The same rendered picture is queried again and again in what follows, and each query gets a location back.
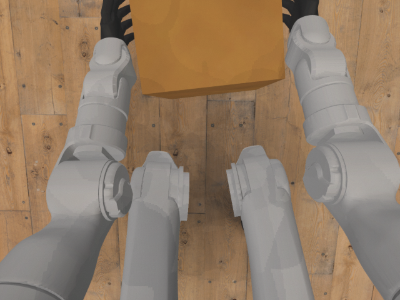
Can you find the carton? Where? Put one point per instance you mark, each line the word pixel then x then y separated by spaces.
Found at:
pixel 188 48

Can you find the robot right forearm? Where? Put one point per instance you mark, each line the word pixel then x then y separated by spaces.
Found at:
pixel 326 93

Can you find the right robot thigh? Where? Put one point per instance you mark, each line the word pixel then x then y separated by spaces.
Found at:
pixel 277 263

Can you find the robot right hand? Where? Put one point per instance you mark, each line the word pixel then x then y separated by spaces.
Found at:
pixel 298 9

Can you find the robot left forearm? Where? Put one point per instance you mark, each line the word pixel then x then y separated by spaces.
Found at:
pixel 99 131

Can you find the right robot upper arm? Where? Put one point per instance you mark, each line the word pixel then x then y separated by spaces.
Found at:
pixel 357 181

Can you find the left robot upper arm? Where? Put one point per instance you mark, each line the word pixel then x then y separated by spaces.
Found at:
pixel 58 262

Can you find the robot left hand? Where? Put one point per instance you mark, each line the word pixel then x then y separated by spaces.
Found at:
pixel 111 25

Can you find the robot thigh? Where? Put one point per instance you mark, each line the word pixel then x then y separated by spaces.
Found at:
pixel 151 257
pixel 277 263

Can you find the left robot thigh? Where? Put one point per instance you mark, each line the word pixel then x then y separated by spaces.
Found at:
pixel 151 257

